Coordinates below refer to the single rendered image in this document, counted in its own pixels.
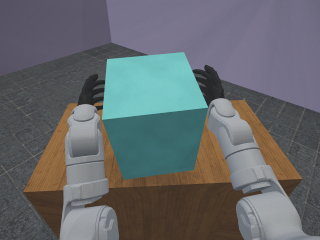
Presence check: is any robot right forearm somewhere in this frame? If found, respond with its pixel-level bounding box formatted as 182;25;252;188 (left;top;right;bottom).
207;98;303;230

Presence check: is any left robot upper arm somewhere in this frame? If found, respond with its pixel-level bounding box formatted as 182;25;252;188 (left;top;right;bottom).
60;205;119;240

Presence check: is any robot left forearm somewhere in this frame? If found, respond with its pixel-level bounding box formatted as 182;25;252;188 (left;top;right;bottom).
59;104;109;240

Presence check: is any right robot hand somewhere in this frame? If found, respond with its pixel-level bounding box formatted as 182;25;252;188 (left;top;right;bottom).
193;65;225;107

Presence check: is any carton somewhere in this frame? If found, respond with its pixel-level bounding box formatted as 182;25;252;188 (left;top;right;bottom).
102;52;208;180

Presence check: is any right robot upper arm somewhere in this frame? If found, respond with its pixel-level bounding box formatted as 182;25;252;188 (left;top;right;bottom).
236;191;320;240

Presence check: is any pedestal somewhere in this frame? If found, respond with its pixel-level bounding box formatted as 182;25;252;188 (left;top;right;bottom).
23;100;303;240

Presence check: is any left robot hand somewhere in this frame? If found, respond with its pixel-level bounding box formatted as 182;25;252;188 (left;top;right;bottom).
77;73;105;110

